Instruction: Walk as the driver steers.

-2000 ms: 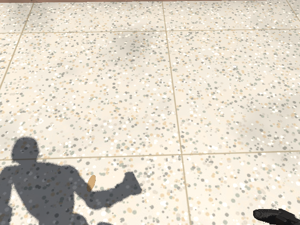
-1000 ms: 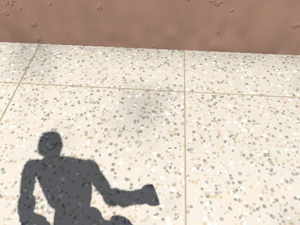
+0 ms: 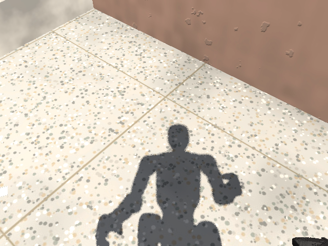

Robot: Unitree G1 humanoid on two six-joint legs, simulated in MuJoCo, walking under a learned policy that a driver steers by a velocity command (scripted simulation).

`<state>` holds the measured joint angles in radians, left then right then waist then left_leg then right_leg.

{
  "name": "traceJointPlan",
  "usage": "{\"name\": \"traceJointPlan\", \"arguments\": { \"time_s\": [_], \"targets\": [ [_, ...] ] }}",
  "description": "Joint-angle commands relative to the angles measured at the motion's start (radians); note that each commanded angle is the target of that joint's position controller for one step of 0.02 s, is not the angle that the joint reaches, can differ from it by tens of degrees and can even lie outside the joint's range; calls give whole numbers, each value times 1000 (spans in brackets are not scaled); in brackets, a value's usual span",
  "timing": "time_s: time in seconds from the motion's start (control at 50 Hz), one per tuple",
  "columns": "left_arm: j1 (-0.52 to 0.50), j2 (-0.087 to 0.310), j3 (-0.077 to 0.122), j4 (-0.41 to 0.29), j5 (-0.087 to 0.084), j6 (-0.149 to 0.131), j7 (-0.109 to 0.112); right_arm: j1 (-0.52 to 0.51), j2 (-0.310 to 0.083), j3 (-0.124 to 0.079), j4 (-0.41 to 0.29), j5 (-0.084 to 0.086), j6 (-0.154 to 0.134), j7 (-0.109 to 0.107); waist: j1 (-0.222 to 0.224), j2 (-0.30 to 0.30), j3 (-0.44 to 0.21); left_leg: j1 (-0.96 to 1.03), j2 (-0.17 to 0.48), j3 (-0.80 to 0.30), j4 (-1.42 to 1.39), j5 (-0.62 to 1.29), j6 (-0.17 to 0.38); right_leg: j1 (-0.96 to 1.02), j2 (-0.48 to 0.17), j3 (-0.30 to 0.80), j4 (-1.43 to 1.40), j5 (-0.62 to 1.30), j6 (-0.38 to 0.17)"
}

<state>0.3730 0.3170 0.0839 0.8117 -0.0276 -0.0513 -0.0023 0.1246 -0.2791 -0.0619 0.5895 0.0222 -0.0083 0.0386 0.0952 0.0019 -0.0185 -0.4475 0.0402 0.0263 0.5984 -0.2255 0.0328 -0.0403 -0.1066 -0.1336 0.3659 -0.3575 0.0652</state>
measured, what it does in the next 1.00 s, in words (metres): walks ahead, turning right: left foot, then right foot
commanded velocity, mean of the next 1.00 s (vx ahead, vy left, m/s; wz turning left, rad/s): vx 0.28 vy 0.00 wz -0.31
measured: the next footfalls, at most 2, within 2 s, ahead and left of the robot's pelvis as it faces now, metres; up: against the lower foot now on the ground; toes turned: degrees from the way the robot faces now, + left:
left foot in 0.02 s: +0.10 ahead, +0.13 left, +0.00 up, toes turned +2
right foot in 0.52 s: +0.44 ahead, -0.09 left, +0.00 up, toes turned -8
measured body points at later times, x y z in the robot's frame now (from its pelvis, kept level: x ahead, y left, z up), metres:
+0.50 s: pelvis +0.25 +0.02 -0.01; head +0.29 +0.02 +0.43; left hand +0.48 +0.23 -0.10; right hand +0.25 -0.27 -0.13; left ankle +0.07 +0.12 -0.73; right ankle +0.41 -0.09 -0.72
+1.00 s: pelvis +0.40 +0.03 -0.01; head +0.43 +0.03 +0.44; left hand +0.67 +0.23 -0.10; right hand +0.43 -0.28 -0.10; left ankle +0.50 +0.13 -0.74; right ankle +0.40 -0.08 -0.73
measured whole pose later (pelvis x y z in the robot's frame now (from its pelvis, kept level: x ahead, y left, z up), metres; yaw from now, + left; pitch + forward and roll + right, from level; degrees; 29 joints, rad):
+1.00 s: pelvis +0.40 +0.03 -0.01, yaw -24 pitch +2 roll +0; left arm 0.16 0.33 0.08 0.63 -0.02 0.05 0.02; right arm 0.18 -0.28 -0.05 0.68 -0.02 -0.03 -0.02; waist 0.01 -0.02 0.02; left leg -0.38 -0.02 -0.09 0.55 -0.21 -0.03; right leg -0.41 0.15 0.22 0.64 -0.29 -0.03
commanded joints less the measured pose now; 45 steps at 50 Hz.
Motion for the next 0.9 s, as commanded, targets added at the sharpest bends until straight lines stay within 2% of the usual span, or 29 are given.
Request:
{"name": "traceJointPlan", "arguments": {
  "time_s": [0.02, 0.04, 0.06, 0.08, 0.1, 0.12, 0.14, 0.16, 0.2, 0.24, 0.3, 0.38, 0.42, 0.46, 0.48, 0.5, 0.52, 0.54, 0.56, 0.58, 0.6, 0.62, 0.66, 0.7, 0.74, 0.78, 0.84, 0.86, 0.9],
  "targets": [
    [-58, 115, 14, -46, 6, -18, -7, 239, -167, -75, 8, 0, -12, -15, -200, -26, -78, 486, -39, -4, -110, 37, 73, -254, -105, 9, 248, 400, -138],
    [-55, 19, -24, -117, 50, -33, -12, 348, -298, -95, 11, -14, -11, -32, -202, 283, -190, 787, 248, -475, -169, 10, 205, -616, 23, -36, 675, -15, -44],
    [-79, 63, -15, -119, 20, -57, -7, 363, -279, -85, 9, -8, -25, -26, -221, 268, -256, 787, 353, -760, -316, -113, 319, -786, 89, 134, 883, -217, -33],
    [-131, 132, 4, -130, -12, -68, -11, 325, -219, -63, 15, -12, -42, -20, -220, 186, -154, 715, 324, -644, -323, -135, 287, -854, 31, 180, 943, -154, -56],
    [-160, 128, 3, -132, -15, -71, -11, 279, -174, -48, 19, -13, -50, -17, -193, 160, -86, 619, 278, -521, -318, -104, 254, -849, -7, 168, 916, -67, -78],
    [-165, 116, 1, -121, 5, -69, -9, 222, -139, -34, 17, -14, -52, -16, -164, 108, -32, 515, 237, -436, -339, -45, 232, -810, -34, 172, 855, 10, -80],
    [-147, 110, 4, -111, 14, -60, -12, 172, -112, -24, 13, -20, -55, -16, -128, 118, -4, 435, 207, -361, -369, 36, 213, -750, -54, 180, 802, 69, -78],
    [-121, 95, 2, -97, 12, -49, -19, 146, -105, -22, 13, -26, -60, -19, -104, 126, 6, 388, 192, -310, -399, 96, 204, -704, -57, 180, 782, 116, -74],
    [-106, 65, -4, -80, 10, -28, -23, 139, -111, -26, 31, -30, -77, -24, -84, 89, 18, 359, 187, -220, -432, 239, 201, -696, -48, 177, 748, 189, -57],
    [-146, 46, -10, -89, 9, -18, -20, 157, -116, -29, 58, -35, -87, -30, -91, 56, 44, 355, 180, -140, -449, 312, 189, -723, -32, 198, 661, 269, -44],
    [-232, 23, -20, -113, 5, -21, -28, 167, -125, -29, 85, -35, -92, -39, -119, 57, 80, 333, 153, -23, -477, 307, 150, -674, 14, 193, 445, 437, -51],
    [-354, 2, -33, -161, 5, -27, -53, 221, -146, -36, 135, -22, -90, -48, -165, 34, 127, 406, 185, 42, -492, 318, 128, -653, 40, 148, 268, 510, -87],
    [-381, 3, -33, -185, 15, -32, -69, 221, -152, -38, 149, -20, -73, -56, -162, 31, 130, 471, 193, 76, -415, 518, 108, -642, 66, 116, 209, 465, -107],
    [-335, 38, -16, -195, 25, -34, -81, 203, -184, -46, 144, -18, -51, -74, -126, 81, 58, 536, 190, 97, -266, 874, 75, -558, 125, 58, 209, 373, -132],
    [-260, 66, -2, -182, 25, -31, -82, 194, -195, -49, 137, -18, -40, -83, -90, 107, -2, 552, 181, 105, -154, 1012, 56, -471, 163, 35, 216, 327, -147],
    [-132, 110, 21, -155, 23, -29, -75, 178, -200, -49, 128, -16, -31, -89, -26, 105, -72, 509, 157, 116, 25, 1034, 33, -306, 196, 35, 185, 342, -172],
    [-24, 159, 41, -143, 24, -26, -56, 170, -187, -41, 113, -15, -36, -91, 44, 50, -135, 355, 104, 128, 274, 845, -17, -75, 155, 117, 112, 525, -215],
    [-15, 258, 52, -155, 34, -17, -37, 311, -50, -3, 84, -69, -51, -75, -71, -248, -272, -25, -49, 109, 671, -209, -86, 320, -129, 476, 256, 1029, -369],
    [-9, 233, 40, -191, 38, -18, -36, 343, -93, 11, 87, -51, -73, -53, -39, -210, -517, -188, -151, -122, 932, -484, -111, 499, -290, 873, 146, 952, -547],
    [-52, 190, 35, -211, 36, -7, -33, 230, -176, -11, 75, -14, -80, -43, 10, -71, -466, -210, -76, -189, 928, -390, -91, 410, -229, 740, 100, 855, -485],
    [-115, 150, 25, -214, 19, -2, -28, 152, -167, -6, 41, -7, -78, -48, -16, -16, -313, -243, -39, -164, 844, -318, -80, 262, -176, 632, 77, 772, -434],
    [-161, 123, 16, -219, 7, 5, -22, 121, -155, -6, 42, -19, -68, -58, -52, 51, -182, -242, -11, -140, 769, -282, -87, 87, -133, 561, 37, 732, -401],
    [-210, 121, 15, -232, 28, 17, -15, 142, -159, -12, 39, -28, -36, -69, -113, -1, -97, -120, 7, -134, 660, -236, -95, -157, -82, 511, -32, 654, -383],
    [-237, 133, 22, -230, 34, 20, -11, 181, -121, -3, 54, -35, -21, -77, -139, -41, -83, -57, 1, -107, 535, -225, -115, -273, -51, 452, -42, 719, -374],
    [-230, 153, 30, -224, 31, 27, 1, 167, -103, 3, 55, -42, -16, -87, -133, -51, -118, -41, -16, -100, 434, -171, -134, -287, -35, 432, -20, 763, -362],
    [-240, 161, 34, -227, 21, 46, 14, 143, -105, 2, 54, -39, -9, -88, -125, -67, -153, -19, -26, -110, 364, -82, -141, -295, -13, 437, -10, 614, -330],
    [-256, 154, 32, -238, 15, 73, 28, 72, -103, 0, 34, -30, -3, -81, -103, -111, -127, 2, -44, -122, 248, -19, -137, -324, 21, 484, -24, 269, -286],
    [-253, 153, 32, -240, 16, 78, 29, 53, -104, -1, 28, -28, -5, -77, -94, -128, -112, 8, -50, -125, 207, -22, -132, -322, 23, 507, -23, 203, -279],
    [-241, 149, 33, -241, 18, 85, 28, 34, -110, -7, 20, -24, -18, -69, -81, -158, -99, 27, -62, -129, 117, -51, -120, -286, 16, 560, 7, 194, -273]
  ]
}}
Over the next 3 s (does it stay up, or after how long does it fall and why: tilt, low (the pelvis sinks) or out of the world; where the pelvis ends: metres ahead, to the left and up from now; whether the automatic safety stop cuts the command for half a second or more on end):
stays up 0.55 -0.14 0.00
